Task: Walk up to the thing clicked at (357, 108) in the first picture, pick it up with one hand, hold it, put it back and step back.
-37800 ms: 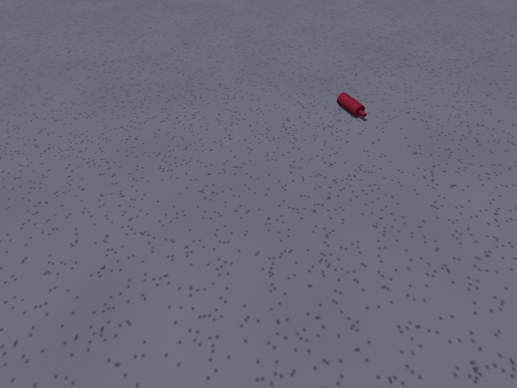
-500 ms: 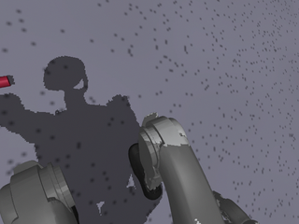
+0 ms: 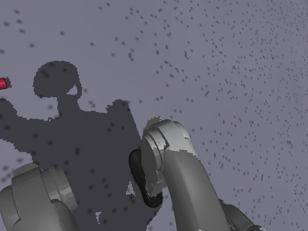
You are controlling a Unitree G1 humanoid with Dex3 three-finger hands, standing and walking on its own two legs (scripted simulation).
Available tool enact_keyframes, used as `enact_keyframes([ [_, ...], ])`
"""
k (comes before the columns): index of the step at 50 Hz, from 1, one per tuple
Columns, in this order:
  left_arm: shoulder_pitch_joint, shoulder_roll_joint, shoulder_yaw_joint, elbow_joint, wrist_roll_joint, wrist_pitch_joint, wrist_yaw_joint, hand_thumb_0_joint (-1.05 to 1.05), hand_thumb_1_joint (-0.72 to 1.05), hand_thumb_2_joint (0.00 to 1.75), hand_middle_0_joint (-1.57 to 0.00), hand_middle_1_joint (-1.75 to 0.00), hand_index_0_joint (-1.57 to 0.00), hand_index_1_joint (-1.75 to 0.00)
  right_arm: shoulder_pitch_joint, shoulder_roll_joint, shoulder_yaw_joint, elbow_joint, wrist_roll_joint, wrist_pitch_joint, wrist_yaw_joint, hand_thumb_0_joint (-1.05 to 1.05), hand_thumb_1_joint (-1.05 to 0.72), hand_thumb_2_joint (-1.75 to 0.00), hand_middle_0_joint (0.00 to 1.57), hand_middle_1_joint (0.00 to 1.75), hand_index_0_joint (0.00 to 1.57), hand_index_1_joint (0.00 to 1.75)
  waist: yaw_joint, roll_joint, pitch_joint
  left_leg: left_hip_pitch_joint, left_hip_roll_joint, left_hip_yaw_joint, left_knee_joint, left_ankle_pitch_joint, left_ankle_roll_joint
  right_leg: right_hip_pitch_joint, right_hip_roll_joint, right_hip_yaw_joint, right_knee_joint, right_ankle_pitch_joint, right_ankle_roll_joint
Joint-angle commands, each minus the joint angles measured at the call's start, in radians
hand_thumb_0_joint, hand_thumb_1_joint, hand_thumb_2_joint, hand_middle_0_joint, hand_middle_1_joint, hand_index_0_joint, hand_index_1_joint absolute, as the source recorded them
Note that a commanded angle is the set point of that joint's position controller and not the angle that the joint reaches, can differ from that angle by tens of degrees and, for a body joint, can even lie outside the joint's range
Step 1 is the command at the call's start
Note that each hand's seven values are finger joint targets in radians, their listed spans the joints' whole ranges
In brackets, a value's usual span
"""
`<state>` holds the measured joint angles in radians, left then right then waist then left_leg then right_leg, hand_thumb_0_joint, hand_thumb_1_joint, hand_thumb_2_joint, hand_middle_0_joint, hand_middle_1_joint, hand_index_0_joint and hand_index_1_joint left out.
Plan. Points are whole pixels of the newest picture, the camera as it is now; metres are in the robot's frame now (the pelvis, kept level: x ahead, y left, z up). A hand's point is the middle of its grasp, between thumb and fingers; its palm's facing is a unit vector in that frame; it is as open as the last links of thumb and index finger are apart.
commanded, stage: close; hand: left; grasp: from above
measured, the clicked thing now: out of the picture +0.49 +0.33 -0.27
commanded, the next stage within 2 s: settle in 1.56 s
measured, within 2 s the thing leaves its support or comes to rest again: neither
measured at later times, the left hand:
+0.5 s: hand out of the picture +0.47 +0.35 -0.24, palm faces -0.49 -0.12 -0.87, open 11.9 cm
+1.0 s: hand out of the picture +0.47 +0.34 -0.23, palm faces -0.46 -0.09 -0.88, open 11.4 cm
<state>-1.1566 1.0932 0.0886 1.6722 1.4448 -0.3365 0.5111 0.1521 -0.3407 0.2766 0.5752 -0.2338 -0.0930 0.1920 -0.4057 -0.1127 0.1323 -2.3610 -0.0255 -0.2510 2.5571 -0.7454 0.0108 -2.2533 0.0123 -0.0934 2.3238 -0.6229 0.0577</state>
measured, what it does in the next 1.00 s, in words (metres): stands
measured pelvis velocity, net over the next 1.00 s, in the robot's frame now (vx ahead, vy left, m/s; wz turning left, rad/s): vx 0.00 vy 0.00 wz -0.01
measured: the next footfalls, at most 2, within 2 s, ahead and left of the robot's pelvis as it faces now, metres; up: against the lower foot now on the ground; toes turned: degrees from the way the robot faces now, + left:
none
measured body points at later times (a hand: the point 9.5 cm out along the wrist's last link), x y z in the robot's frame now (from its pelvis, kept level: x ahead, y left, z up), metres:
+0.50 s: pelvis +0.00 +0.00 +0.00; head +0.28 +0.13 +0.32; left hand +0.49 +0.35 -0.19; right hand +0.04 -0.27 -0.04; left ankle +0.05 +0.12 -0.27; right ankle +0.13 -0.15 -0.27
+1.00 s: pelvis +0.00 +0.00 +0.00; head +0.27 +0.14 +0.32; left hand +0.49 +0.35 -0.18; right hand +0.05 -0.26 -0.05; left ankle +0.05 +0.12 -0.27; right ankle +0.13 -0.15 -0.27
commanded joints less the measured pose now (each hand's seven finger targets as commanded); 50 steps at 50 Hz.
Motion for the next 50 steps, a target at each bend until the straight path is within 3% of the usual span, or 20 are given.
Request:
enact_keyframes([
  [1,-0.244,0.204,0.015,-0.065,-0.014,0.033,0.060,0.00,-0.30,0.99,-0.16,-1.09,-0.19,-1.07,0.202,-0.344,-0.108,0.016,0.004,-0.003,-0.009,0.00,-0.89,-0.90,0.20,0.30,0.20,0.30,-0.068,0.576,-0.578,0.554,0.038,0.077,-0.316,0.321,-0.023,0.248,0.027,-0.161,-0.119,0.251,-0.073],
  [4,-0.272,0.221,0.019,-0.092,-0.027,0.055,0.054,0.00,-0.30,0.94,-0.18,-1.06,-0.21,-1.03,0.195,-0.347,-0.108,0.014,0.010,-0.019,-0.008,0.00,-0.90,-0.90,0.20,0.30,0.20,0.30,-0.060,0.594,-0.585,0.550,0.037,0.083,-0.318,0.290,-0.020,0.253,0.025,-0.149,-0.129,0.234,-0.076],
  [5,-0.296,0.247,0.040,-0.125,-0.033,0.056,0.055,0.00,-0.29,0.95,-0.18,-1.06,-0.21,-1.04,0.198,-0.354,-0.110,0.009,0.009,-0.020,-0.008,0.00,-0.90,-0.90,0.20,0.30,0.20,0.30,-0.058,0.593,-0.619,0.567,0.039,0.073,-0.325,0.301,-0.024,0.260,0.020,-0.152,-0.126,0.241,-0.075],
  [6,-0.271,0.238,0.028,-0.102,-0.036,0.065,0.050,0.00,-0.29,0.90,-0.18,-1.04,-0.21,-1.01,0.191,-0.348,-0.105,-0.001,0.014,-0.026,-0.009,0.00,-0.90,-0.90,0.20,0.30,0.20,0.30,-0.055,0.587,-0.616,0.553,0.036,0.088,-0.313,0.282,-0.014,0.278,0.026,-0.143,-0.130,0.236,-0.076],
  [7,-0.278,0.257,0.052,-0.108,-0.048,0.067,0.049,0.00,-0.29,0.91,-0.19,-1.04,-0.21,-1.01,0.195,-0.360,-0.108,-0.011,0.013,-0.027,-0.009,0.00,-0.90,-0.90,0.20,0.30,0.20,0.30,-0.058,0.559,-0.635,0.532,0.036,0.086,-0.304,0.282,-0.011,0.290,0.025,-0.147,-0.136,0.235,-0.075],
  [10,-0.264,0.229,0.029,-0.097,-0.066,0.070,0.027,0.00,-0.29,0.89,-0.17,-1.05,-0.21,-1.01,0.199,-0.352,-0.105,-0.001,0.017,-0.035,-0.015,0.00,-0.90,-0.90,0.20,0.30,0.20,0.30,-0.068,0.531,-0.594,0.479,0.030,0.103,-0.291,0.239,-0.002,0.301,0.029,-0.141,-0.155,0.208,-0.075],
  [11,-0.223,0.240,0.049,-0.053,-0.066,0.076,0.016,0.00,-0.28,0.87,-0.19,-1.03,-0.22,-1.00,0.197,-0.361,-0.106,-0.001,0.015,-0.037,-0.016,0.00,-0.90,-0.90,0.20,0.30,0.20,0.30,-0.067,0.494,-0.577,0.473,0.031,0.097,-0.284,0.229,-0.001,0.289,0.027,-0.143,-0.154,0.194,-0.074],
  [14,-0.246,0.278,0.063,-0.125,-0.081,0.070,-0.006,0.00,-0.25,0.91,-0.23,-1.02,-0.25,-1.00,0.198,-0.362,-0.105,-0.008,0.019,-0.032,-0.022,0.00,-0.90,-0.90,0.20,0.30,0.20,0.30,-0.050,0.530,-0.631,0.493,0.034,0.093,-0.304,0.236,-0.008,0.325,0.029,-0.142,-0.160,0.195,-0.078],
  [19,-0.217,0.246,0.035,-0.147,-0.093,0.053,-0.046,0.00,-0.22,0.88,-0.26,-1.00,-0.28,-0.97,0.208,-0.360,-0.103,-0.004,0.021,-0.021,-0.027,0.00,-0.90,-0.90,0.20,0.30,0.20,0.30,-0.061,0.509,-0.620,0.485,0.034,0.103,-0.276,0.271,-0.005,0.358,0.034,-0.141,-0.164,0.220,-0.077],
  [22,-0.183,0.247,0.046,-0.126,-0.096,0.035,-0.055,0.00,-0.16,0.89,-0.30,-0.98,-0.32,-0.96,0.204,-0.358,-0.090,-0.003,0.018,-0.010,-0.028,0.00,-0.90,-0.90,0.20,0.30,0.20,0.30,-0.056,0.508,-0.587,0.511,0.036,0.084,-0.271,0.304,-0.019,0.314,0.028,-0.154,-0.163,0.224,-0.085],
  [26,-0.214,0.266,0.051,-0.179,-0.076,0.005,-0.039,0.00,-0.10,0.86,-0.33,-0.99,-0.36,-0.96,0.201,-0.362,-0.095,-0.006,0.009,0.006,-0.029,0.00,-0.90,-0.90,0.20,0.30,0.20,0.30,-0.043,0.561,-0.618,0.564,0.040,0.074,-0.289,0.333,-0.029,0.315,0.028,-0.161,-0.151,0.239,-0.090],
  [29,-0.209,0.242,0.037,-0.153,-0.068,-0.011,-0.019,0.00,-0.07,0.88,-0.36,-0.98,-0.38,-0.95,0.186,-0.354,-0.083,-0.003,0.002,0.010,-0.025,0.00,-0.90,-0.90,0.20,0.30,0.20,0.30,-0.056,0.566,-0.605,0.574,0.043,0.069,-0.278,0.352,-0.030,0.306,0.030,-0.166,-0.141,0.249,-0.087],
  [33,-0.223,0.243,0.031,-0.142,-0.050,-0.005,0.007,0.00,0.03,0.89,-0.44,-0.96,-0.46,-0.94,0.179,-0.346,-0.080,0.003,-0.002,0.002,-0.017,0.00,-0.90,-0.90,0.20,0.30,0.20,0.30,-0.053,0.576,-0.597,0.573,0.045,0.074,-0.280,0.346,-0.026,0.289,0.032,-0.165,-0.134,0.248,-0.083],
  [35,-0.235,0.233,0.030,-0.158,-0.044,-0.002,0.018,0.00,0.07,0.88,-0.47,-0.96,-0.49,-0.94,0.188,-0.358,-0.089,0.011,-0.009,-0.005,-0.013,0.00,-0.90,-0.90,0.20,0.30,0.20,0.30,-0.067,0.575,-0.578,0.580,0.046,0.071,-0.285,0.346,-0.030,0.277,0.026,-0.167,-0.135,0.251,-0.077],
  [38,-0.248,0.266,0.043,-0.144,-0.030,0.009,0.033,0.00,0.12,0.89,-0.51,-0.94,-0.53,-0.92,0.180,-0.364,-0.089,0.013,-0.006,-0.010,-0.013,0.00,-0.90,-0.90,0.20,0.30,0.20,0.30,-0.061,0.607,-0.592,0.593,0.049,0.061,-0.293,0.343,-0.035,0.256,0.024,-0.167,-0.125,0.242,-0.081],
  [43,-0.286,0.236,0.021,-0.157,-0.044,0.029,0.045,0.00,0.17,0.84,-0.54,-0.92,-0.56,-0.89,0.179,-0.354,-0.098,0.010,0.000,-0.024,-0.009,0.00,-0.90,-0.90,0.20,0.30,0.20,0.30,-0.064,0.604,-0.617,0.571,0.046,0.074,-0.307,0.304,-0.024,0.279,0.031,-0.162,-0.126,0.245,-0.079],
  [45,-0.219,0.230,0.021,-0.059,-0.050,0.044,0.042,0.00,0.18,0.83,-0.55,-0.90,-0.58,-0.88,0.172,-0.347,-0.085,0.007,0.003,-0.030,-0.008,0.00,-0.90,-0.90,0.20,0.30,0.20,0.30,-0.078,0.521,-0.549,0.494,0.042,0.080,-0.298,0.241,-0.011,0.291,0.036,-0.162,-0.144,0.207,-0.073],
  [46,-0.266,0.251,0.031,-0.148,-0.051,0.039,0.042,0.00,0.18,0.85,-0.55,-0.90,-0.58,-0.88,0.181,-0.373,-0.099,0.003,0.004,-0.032,-0.012,0.00,-0.90,-0.90,0.20,0.30,0.20,0.30,-0.077,0.531,-0.575,0.498,0.039,0.081,-0.289,0.258,-0.011,0.284,0.032,-0.160,-0.147,0.222,-0.073],
  [47,-0.271,0.267,0.036,-0.135,-0.050,0.042,0.043,0.00,0.17,0.83,-0.55,-0.89,-0.57,-0.87,0.175,-0.371,-0.099,0.001,0.008,-0.034,-0.014,0.00,-0.90,-0.90,0.20,0.30,0.20,0.30,-0.065,0.554,-0.599,0.512,0.040,0.082,-0.292,0.265,-0.015,0.292,0.030,-0.156,-0.143,0.225,-0.079],
  [50,-0.273,0.239,0.019,-0.135,-0.055,0.050,0.032,0.00,0.17,0.79,-0.55,-0.87,-0.58,-0.85,0.192,-0.362,-0.101,0.015,0.009,-0.042,-0.012,0.00,-0.90,-0.90,0.20,0.30,0.20,0.30,-0.061,0.576,-0.611,0.546,0.044,0.075,-0.290,0.293,-0.020,0.277,0.029,-0.158,-0.134,0.241,-0.080],
])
